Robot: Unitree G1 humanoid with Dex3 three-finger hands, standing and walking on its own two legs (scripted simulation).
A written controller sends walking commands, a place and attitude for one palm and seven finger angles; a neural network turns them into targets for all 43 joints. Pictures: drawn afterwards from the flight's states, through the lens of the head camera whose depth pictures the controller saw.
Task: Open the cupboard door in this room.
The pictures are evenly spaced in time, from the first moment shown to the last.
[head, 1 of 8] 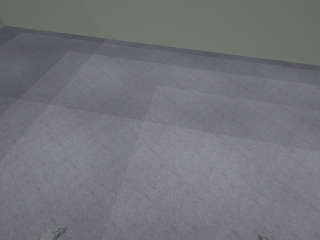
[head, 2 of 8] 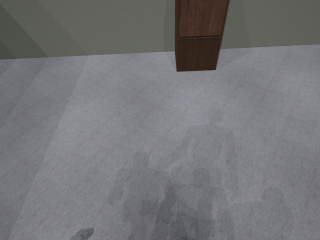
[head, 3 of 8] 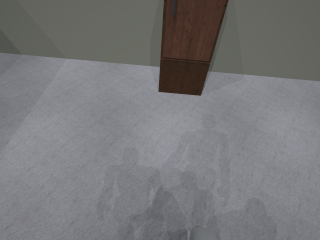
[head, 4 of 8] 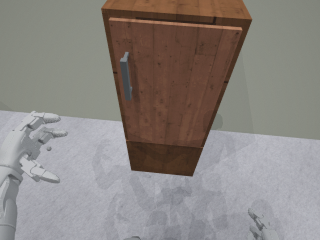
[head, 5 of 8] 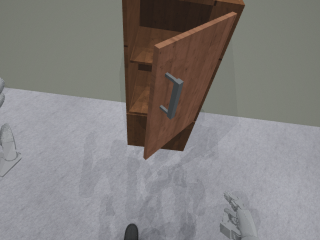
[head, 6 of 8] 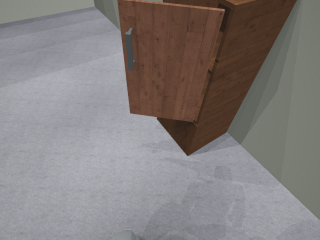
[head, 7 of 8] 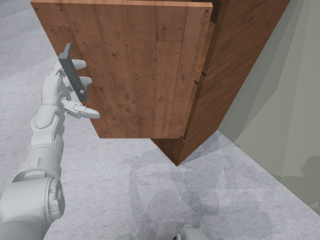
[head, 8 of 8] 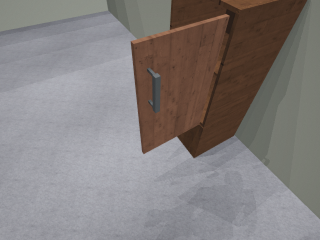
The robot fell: no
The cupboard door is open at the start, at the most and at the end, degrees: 0 93 92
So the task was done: yes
